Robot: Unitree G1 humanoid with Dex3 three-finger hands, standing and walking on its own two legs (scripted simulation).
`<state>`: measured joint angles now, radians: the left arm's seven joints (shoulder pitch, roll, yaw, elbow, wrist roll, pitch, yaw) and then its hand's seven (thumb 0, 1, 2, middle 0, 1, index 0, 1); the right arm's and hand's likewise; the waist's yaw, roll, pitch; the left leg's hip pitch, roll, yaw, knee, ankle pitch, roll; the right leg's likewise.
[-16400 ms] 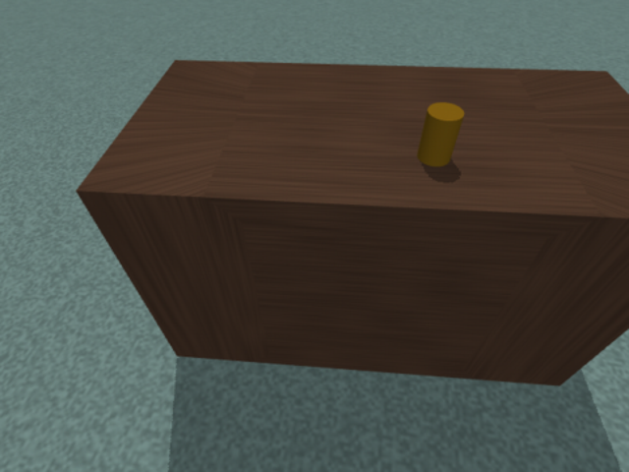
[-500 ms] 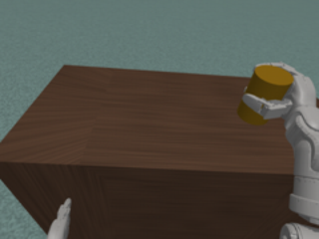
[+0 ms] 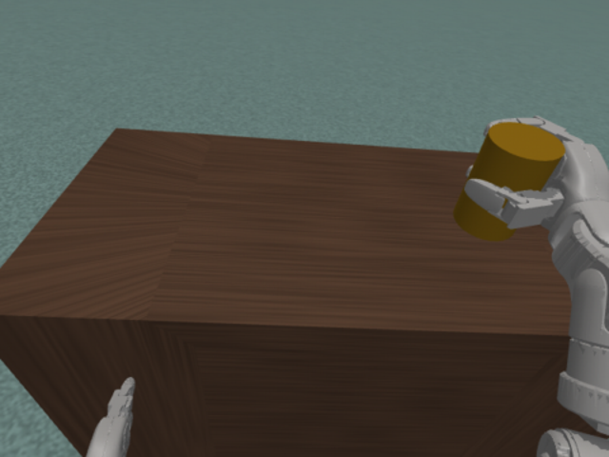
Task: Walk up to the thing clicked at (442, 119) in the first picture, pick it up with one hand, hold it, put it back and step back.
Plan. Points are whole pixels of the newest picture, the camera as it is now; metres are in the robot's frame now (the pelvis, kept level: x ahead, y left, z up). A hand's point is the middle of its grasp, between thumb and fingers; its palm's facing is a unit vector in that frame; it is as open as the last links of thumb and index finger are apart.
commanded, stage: hold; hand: right
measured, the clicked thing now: (502, 183) +0.35 -0.17 +0.27
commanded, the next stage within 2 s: none
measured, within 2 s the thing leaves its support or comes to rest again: neither
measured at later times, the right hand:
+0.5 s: hand (509, 175) +0.34 -0.17 +0.28, palm faces +0.13 +0.99 -0.03, open 9.9 cm
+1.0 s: hand (512, 172) +0.34 -0.17 +0.29, palm faces +0.13 +0.99 -0.03, open 9.9 cm
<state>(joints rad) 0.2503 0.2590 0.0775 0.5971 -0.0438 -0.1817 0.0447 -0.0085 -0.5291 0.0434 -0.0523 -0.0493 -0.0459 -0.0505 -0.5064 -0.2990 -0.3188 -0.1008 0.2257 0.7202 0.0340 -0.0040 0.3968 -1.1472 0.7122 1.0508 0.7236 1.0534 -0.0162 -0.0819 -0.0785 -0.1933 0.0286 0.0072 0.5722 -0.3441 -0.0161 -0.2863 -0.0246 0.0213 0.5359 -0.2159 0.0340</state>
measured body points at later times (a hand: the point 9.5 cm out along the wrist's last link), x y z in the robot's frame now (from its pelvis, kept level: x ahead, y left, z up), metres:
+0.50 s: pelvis -0.01 +0.00 +0.00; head -0.05 +0.04 +0.45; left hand +0.17 +0.26 -0.07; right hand +0.32 -0.22 +0.29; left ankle -0.02 +0.13 -0.73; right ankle +0.05 -0.14 -0.73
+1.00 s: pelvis -0.01 +0.00 +0.00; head -0.05 +0.04 +0.45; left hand +0.17 +0.26 -0.07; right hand +0.32 -0.22 +0.29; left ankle -0.02 +0.13 -0.73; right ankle +0.05 -0.14 -0.73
